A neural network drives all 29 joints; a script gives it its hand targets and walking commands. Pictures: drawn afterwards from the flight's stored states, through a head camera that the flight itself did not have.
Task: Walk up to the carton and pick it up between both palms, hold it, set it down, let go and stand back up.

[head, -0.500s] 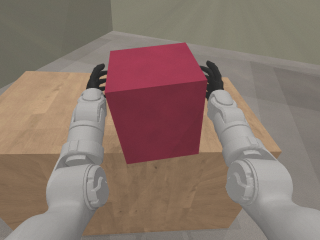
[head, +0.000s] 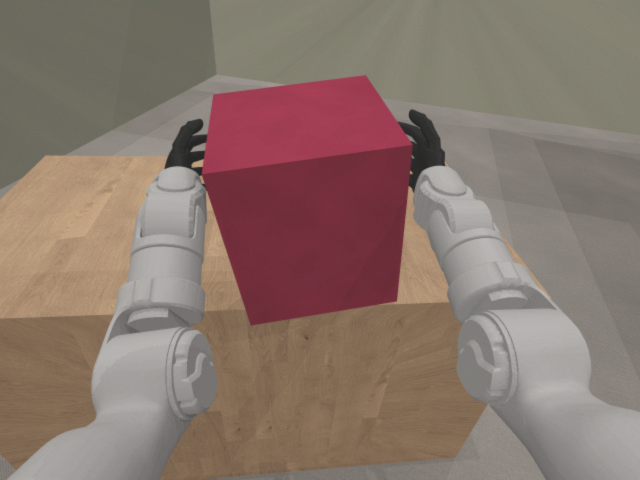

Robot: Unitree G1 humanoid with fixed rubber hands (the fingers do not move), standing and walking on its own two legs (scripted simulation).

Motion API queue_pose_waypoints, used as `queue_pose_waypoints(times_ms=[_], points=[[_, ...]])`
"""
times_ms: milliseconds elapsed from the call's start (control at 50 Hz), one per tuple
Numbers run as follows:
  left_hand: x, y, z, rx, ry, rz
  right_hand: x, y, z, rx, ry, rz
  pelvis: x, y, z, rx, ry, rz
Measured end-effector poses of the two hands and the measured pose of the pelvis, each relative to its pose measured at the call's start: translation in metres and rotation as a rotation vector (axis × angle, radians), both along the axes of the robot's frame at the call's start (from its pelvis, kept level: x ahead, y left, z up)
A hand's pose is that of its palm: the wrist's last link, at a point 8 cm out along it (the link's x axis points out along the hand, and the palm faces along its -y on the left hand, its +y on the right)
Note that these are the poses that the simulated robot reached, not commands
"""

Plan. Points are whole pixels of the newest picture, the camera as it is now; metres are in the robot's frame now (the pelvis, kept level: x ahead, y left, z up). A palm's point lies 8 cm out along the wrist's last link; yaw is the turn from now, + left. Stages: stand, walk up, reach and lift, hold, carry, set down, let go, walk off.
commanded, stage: reach and lift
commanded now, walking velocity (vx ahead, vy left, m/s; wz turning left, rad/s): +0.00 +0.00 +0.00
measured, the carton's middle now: (307, 201) +0.43 +0.01 +0.19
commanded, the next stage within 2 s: hold in 1.06 s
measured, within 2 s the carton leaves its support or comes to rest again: neither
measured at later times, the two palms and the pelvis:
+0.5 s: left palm (186, 179) +0.39 +0.16 +0.24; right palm (435, 169) +0.38 -0.14 +0.26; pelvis +0.01 +0.00 +0.00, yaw +0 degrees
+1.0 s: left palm (188, 164) +0.39 +0.16 +0.26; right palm (445, 153) +0.38 -0.14 +0.29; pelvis +0.01 +0.00 +0.00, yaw +0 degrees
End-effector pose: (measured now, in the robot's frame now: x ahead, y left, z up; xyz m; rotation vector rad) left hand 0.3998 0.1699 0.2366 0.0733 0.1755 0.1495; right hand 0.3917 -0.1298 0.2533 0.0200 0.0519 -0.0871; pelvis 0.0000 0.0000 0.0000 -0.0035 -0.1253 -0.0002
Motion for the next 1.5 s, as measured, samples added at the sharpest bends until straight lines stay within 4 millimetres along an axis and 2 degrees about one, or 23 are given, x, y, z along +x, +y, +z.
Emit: queue_pose_waypoints(times_ms=[260,480,640,860,1160,1320,1500], points=[[-0.002,-0.005,0.007,0.008,-0.022,-0.014,-0.003,-0.005,0.009,0.009,-0.022,-0.009,0.006,-0.001,0.000,-0.005,-0.009,0.009],[-0.009,-0.007,0.004,0.003,0.004,-0.009,-0.008,-0.007,0.009,0.009,0.005,-0.005,0.007,-0.002,0.000,-0.003,-0.019,0.006],[-0.010,-0.007,0.020,0.011,-0.033,-0.003,-0.007,-0.007,0.020,0.026,-0.030,0.002,0.007,-0.003,0.000,-0.004,-0.011,0.010],[-0.008,-0.011,0.020,0.009,-0.023,-0.022,-0.009,-0.011,0.022,0.023,-0.017,-0.013,0.010,-0.003,0.000,-0.005,-0.016,0.005],[-0.009,-0.010,0.029,-0.013,-0.031,-0.018,-0.008,-0.009,0.041,0.011,-0.022,-0.006,0.013,-0.006,-0.001,-0.004,-0.007,0.002],[-0.006,-0.008,0.034,-0.005,-0.028,-0.015,-0.003,-0.008,0.045,0.022,-0.016,0.000,0.015,-0.005,0.000,-0.005,0.010,0.003],[-0.014,-0.011,0.037,-0.012,-0.035,-0.018,-0.012,-0.010,0.051,0.018,-0.020,-0.003,0.019,-0.003,0.000,-0.009,-0.008,0.001]])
